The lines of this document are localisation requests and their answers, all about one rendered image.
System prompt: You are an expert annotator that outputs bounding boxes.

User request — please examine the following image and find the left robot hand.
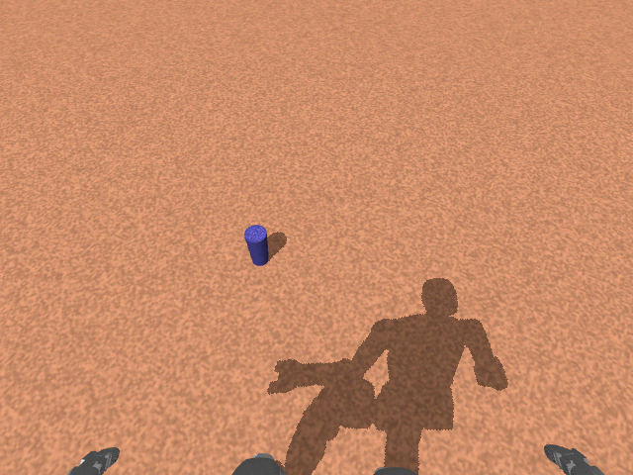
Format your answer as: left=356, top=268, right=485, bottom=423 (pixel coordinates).
left=67, top=447, right=120, bottom=475

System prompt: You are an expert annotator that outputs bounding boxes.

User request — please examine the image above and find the cup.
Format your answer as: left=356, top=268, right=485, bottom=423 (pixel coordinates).
left=244, top=225, right=269, bottom=266

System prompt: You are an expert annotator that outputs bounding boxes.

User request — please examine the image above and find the right robot hand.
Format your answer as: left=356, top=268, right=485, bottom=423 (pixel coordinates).
left=544, top=444, right=604, bottom=475

